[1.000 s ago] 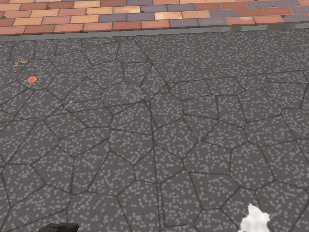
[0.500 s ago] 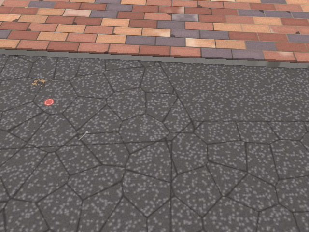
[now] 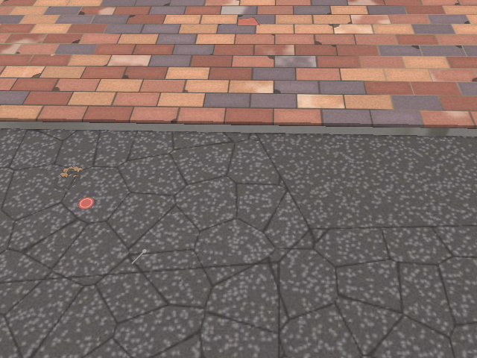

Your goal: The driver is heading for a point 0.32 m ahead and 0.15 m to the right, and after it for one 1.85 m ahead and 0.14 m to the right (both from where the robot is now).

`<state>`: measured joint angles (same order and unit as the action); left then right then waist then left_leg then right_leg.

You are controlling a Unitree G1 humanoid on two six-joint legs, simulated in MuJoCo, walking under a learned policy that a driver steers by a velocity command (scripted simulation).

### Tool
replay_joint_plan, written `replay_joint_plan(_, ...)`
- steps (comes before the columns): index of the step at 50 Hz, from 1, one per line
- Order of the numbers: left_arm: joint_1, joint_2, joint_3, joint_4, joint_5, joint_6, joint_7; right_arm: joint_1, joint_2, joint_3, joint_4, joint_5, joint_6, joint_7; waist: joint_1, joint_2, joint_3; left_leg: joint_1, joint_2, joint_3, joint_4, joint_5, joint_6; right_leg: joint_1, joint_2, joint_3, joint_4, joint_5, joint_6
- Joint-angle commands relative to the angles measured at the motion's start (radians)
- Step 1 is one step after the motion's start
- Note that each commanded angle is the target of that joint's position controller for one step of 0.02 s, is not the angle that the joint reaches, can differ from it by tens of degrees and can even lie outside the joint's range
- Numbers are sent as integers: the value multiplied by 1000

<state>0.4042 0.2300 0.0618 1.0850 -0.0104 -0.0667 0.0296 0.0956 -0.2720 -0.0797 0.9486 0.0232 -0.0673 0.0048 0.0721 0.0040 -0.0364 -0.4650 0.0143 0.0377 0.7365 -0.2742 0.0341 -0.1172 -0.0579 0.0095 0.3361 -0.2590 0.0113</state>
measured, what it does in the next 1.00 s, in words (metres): walks ahead, turning right: left foot, then right foot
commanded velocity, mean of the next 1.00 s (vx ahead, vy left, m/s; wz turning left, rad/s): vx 0.28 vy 0.00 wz -0.46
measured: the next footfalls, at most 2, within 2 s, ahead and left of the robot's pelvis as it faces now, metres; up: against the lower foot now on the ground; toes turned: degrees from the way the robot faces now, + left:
left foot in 0.12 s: +0.14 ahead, +0.14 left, +0.00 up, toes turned +0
right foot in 0.58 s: +0.40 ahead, -0.15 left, +0.00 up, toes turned -19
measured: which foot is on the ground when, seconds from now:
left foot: up 0.00-0.10, down 0.12-0.58, up 0.60-1.00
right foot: down 0.00-0.14, up 0.16-0.56, down 0.58-1.00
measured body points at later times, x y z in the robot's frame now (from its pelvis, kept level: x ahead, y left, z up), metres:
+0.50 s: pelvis +0.21 +0.01 -0.02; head +0.23 +0.00 +0.43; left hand +0.44 +0.21 -0.12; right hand +0.13 -0.25 -0.16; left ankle +0.10 +0.15 -0.75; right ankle +0.35 -0.16 -0.71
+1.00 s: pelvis +0.34 -0.05 -0.01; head +0.37 -0.09 +0.43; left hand +0.61 +0.13 -0.11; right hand +0.35 -0.38 -0.13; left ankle +0.49 +0.08 -0.71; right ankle +0.36 -0.14 -0.75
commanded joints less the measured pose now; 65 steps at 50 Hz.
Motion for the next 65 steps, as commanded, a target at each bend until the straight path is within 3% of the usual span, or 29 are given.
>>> replay_joint_plan(1,-1,169,32,-37,-5,-7,-6,-166,-6,12,-87,4,-23,15,3,-165,95,-12,-12,38,-154,15,-13,-20,-165,181,-160,-32,-182)
replay_joint_plan(5,-39,178,38,-53,-22,0,-10,31,-86,-16,-28,14,-16,2,-108,-126,48,366,-26,24,-298,110,1,-186,-139,189,-35,21,-150)
replay_joint_plan(6,-84,147,31,-72,-16,-6,-11,166,-136,-35,0,10,-16,-13,-177,-78,-15,557,56,-71,-313,87,32,-294,-83,133,141,75,-107)
replay_joint_plan(7,-97,55,11,-112,-8,-18,-10,289,-236,-61,16,-8,-11,-27,-213,164,-116,792,282,-352,-383,-5,108,-534,30,-3,500,-69,-35)
replay_joint_plan(8,-81,53,12,-132,-22,-33,-4,357,-255,-61,41,-20,-13,-18,-215,292,-172,778,434,-648,-498,-170,216,-653,61,30,759,-315,-24)
replay_joint_plan(9,-84,116,30,-128,-37,-37,-7,271,-175,-33,18,-23,-23,-13,-177,188,-81,683,415,-598,-512,-267,208,-707,-7,109,891,-267,-47)
replay_joint_plan(10,-95,121,36,-125,-44,-34,-10,190,-111,-15,-1,-16,-31,-8,-145,163,-1,590,359,-469,-536,-253,161,-717,-37,100,913,-176,-65)
replay_joint_plan(13,-107,67,40,-128,-29,-12,-6,97,-42,6,-2,-26,-39,2,-81,119,96,408,267,-196,-587,42,97,-643,-89,95,828,-1,-78)
replay_joint_plan(17,-184,38,36,-184,-21,7,-23,141,-75,-3,18,-44,-37,-17,-72,66,106,385,263,-52,-610,256,123,-667,-84,80,710,119,-54)
replay_joint_plan(23,-389,30,13,-297,0,13,-70,159,-134,-18,9,-24,-22,-45,-99,40,150,364,247,142,-572,510,92,-532,-38,-48,370,281,-54)
replay_joint_plan(27,-279,119,47,-319,0,24,-94,154,-188,-36,-9,3,11,-58,-19,97,28,468,255,179,-283,932,43,-310,71,-118,300,168,-112)
replay_joint_plan(29,-69,230,99,-275,-1,28,-71,162,-181,-32,-28,-7,15,-53,87,12,-94,302,175,193,135,684,-46,65,84,-43,163,405,-178)
replay_joint_plan(30,-91,334,109,-282,6,38,-44,249,-41,5,-63,-76,4,-39,-40,-287,-180,-26,27,176,509,-341,-106,342,-168,298,271,918,-283)
replay_joint_plan(31,-91,336,95,-341,20,31,-53,318,-58,16,-80,-41,-19,-24,-39,-233,-440,-147,-63,-64,735,-497,-117,481,-343,691,156,793,-483)
replay_joint_plan(32,-102,280,82,-360,22,30,-58,185,-120,-1,-104,1,-28,-20,15,-90,-389,-197,-23,-132,753,-399,-92,410,-286,613,81,666,-430)
replay_joint_plan(33,-177,238,72,-365,4,24,-55,124,-116,0,-128,9,-26,-27,-11,-48,-245,-243,10,-116,680,-289,-74,271,-234,495,54,526,-370)
replay_joint_plan(34,-246,206,62,-380,-3,23,-51,117,-121,-4,-112,-8,-14,-42,-45,14,-149,-218,51,-117,612,-217,-77,113,-191,426,23,452,-327)
replay_joint_plan(36,-303,185,56,-401,19,27,-44,133,-156,-21,-119,-26,22,-55,-98,-22,-95,-97,75,-131,518,-159,-67,-104,-148,372,-23,388,-302)
replay_joint_plan(40,-285,219,65,-413,19,29,-25,115,-115,-17,-147,-43,46,-67,-107,-56,-101,-78,43,-123,372,-97,-86,-193,-105,323,-25,416,-294)
replay_joint_plan(47,-274,221,63,-445,4,70,7,-10,-112,-13,-207,-35,51,-65,-62,-117,-69,-121,6,-160,119,15,-121,-167,-48,410,-28,-14,-231)
replay_joint_plan(52,-254,141,22,-438,34,80,2,29,-94,3,-195,-28,31,-39,-52,-141,-100,74,30,-109,-45,-3,-104,-157,-76,364,53,163,-227)
replay_joint_plan(54,-227,83,-9,-408,35,76,-9,71,-60,16,-178,-38,22,-18,-90,-109,-92,257,27,-93,-303,170,-65,-193,-42,309,95,173,-171)
replay_joint_plan(55,-170,72,-14,-390,45,67,-13,64,-108,12,-184,-54,20,-13,-60,-46,-83,320,96,-175,-332,310,-30,-213,7,263,144,93,-116)
replay_joint_plan(56,-82,95,-5,-379,56,56,-16,17,-189,0,-208,-60,24,-16,28,117,-68,324,200,-288,-322,481,44,-241,104,165,226,-85,-69)
replay_joint_plan(57,-115,110,-1,-388,53,49,-17,-24,-137,11,-199,-62,30,-15,37,209,-51,191,216,-333,-354,319,107,-147,93,117,175,-59,-37)
replay_joint_plan(58,-191,155,8,-396,49,50,-14,-37,-118,12,-214,-48,32,-11,-5,169,-21,143,153,-301,-360,189,80,-104,90,112,169,0,-28)
replay_joint_plan(59,-242,169,17,-404,40,55,-10,-12,-141,5,-210,-38,32,-10,-36,138,-13,132,124,-280,-355,137,50,-95,94,101,187,32,-35)
replay_joint_plan(61,-247,165,22,-416,34,70,-3,8,-188,-8,-217,-23,28,-11,-42,135,14,127,111,-299,-338,146,45,-107,89,95,197,65,-53)
replay_joint_plan(65,-222,139,33,-419,23,66,3,36,-166,-14,-248,-8,44,-27,-56,85,-17,128,80,-325,-262,218,63,-92,77,81,203,100,-68)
